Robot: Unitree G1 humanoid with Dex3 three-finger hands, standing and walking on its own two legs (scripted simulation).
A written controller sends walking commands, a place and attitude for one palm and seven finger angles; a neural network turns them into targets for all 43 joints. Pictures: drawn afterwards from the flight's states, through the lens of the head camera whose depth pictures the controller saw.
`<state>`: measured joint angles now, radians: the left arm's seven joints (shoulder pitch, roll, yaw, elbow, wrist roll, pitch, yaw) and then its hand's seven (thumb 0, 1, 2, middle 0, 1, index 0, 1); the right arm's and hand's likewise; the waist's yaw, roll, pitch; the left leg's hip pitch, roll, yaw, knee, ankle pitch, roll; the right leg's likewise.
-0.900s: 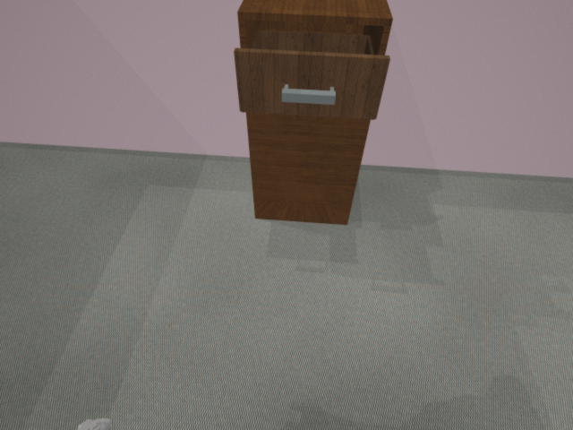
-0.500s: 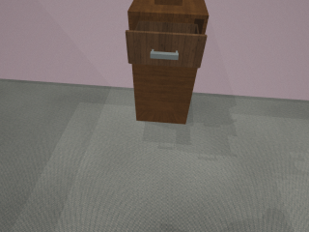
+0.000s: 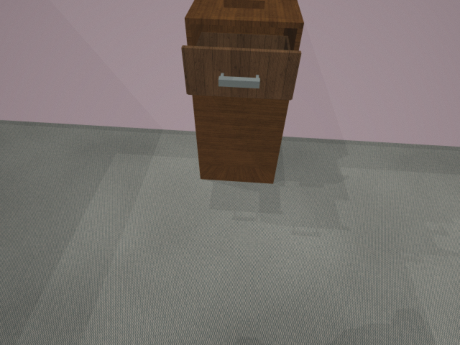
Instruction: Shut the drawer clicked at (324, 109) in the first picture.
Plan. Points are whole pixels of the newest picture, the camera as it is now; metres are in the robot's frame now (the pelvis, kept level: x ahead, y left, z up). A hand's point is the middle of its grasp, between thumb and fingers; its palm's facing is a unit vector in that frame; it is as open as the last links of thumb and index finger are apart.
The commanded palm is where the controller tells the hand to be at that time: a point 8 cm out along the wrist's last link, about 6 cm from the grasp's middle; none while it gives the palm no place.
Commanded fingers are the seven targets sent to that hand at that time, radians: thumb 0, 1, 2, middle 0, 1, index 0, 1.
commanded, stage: look at it before walking up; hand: left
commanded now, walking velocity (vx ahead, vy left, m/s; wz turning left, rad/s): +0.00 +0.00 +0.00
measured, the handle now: (239, 79) +0.92 +0.02 +0.01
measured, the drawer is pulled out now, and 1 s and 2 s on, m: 0.20 0.20 0.20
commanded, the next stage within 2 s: walk to a spot facing it in 0.54 s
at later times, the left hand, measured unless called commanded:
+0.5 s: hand out of the picture +0.06 +0.24 -0.16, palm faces -0.02 -0.95 -0.32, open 7.4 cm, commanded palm none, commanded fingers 0.00 0.90 0.90 -0.20 -0.30 -0.20 -0.30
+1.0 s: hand out of the picture +0.06 +0.20 -0.18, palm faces -0.11 -0.95 -0.28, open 7.4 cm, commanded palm none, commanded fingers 0.00 0.90 0.90 -0.20 -0.30 -0.20 -0.30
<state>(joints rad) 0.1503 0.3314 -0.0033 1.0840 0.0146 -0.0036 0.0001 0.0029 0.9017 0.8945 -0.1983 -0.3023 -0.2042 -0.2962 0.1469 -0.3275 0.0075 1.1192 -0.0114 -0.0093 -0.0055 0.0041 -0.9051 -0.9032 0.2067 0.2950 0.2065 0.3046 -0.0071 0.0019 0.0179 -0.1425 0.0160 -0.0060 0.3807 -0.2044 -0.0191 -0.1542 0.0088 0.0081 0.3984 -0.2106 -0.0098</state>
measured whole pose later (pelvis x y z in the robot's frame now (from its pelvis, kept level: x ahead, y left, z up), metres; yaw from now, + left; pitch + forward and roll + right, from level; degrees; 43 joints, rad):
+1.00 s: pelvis -0.01 -0.01 -0.02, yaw -8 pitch -2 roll +2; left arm 0.24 0.26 0.04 0.97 0.02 0.06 -0.01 0.00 0.90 0.89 -0.20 -0.30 -0.20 -0.30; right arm 0.16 -0.24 -0.03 0.98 -0.02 0.02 -0.02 0.00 -0.90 -0.90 0.21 0.29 0.21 0.30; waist 0.02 -0.01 0.07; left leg -0.23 0.07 0.12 0.60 -0.33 -0.03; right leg -0.33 0.04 0.07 0.68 -0.32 -0.02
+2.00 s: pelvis +0.17 -0.07 -0.03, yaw -42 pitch -2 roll -1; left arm 0.07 0.22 0.05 0.87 0.01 -0.01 -0.02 0.00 0.91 0.89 -0.19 -0.30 -0.20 -0.30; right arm 0.38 -0.20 -0.04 1.04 -0.01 0.01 -0.02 0.01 -0.91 -0.90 0.20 0.29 0.20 0.30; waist -0.07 0.00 0.15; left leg -0.40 0.16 0.08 1.30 -0.44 -0.05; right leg -0.42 0.05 -0.11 0.66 -0.22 -0.09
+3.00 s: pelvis +0.22 -0.12 +0.00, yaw -21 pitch -2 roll +2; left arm 0.21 0.18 0.04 0.89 0.03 0.01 0.02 0.00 0.90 0.89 -0.20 -0.30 -0.20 -0.30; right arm 0.21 -0.26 -0.10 0.95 -0.02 0.08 0.02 0.00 -0.91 -0.90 0.20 0.29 0.20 0.30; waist -0.03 0.01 0.05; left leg -0.50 0.03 0.02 1.11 -0.40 -0.07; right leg -0.18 -0.10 -0.15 0.51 -0.29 -0.01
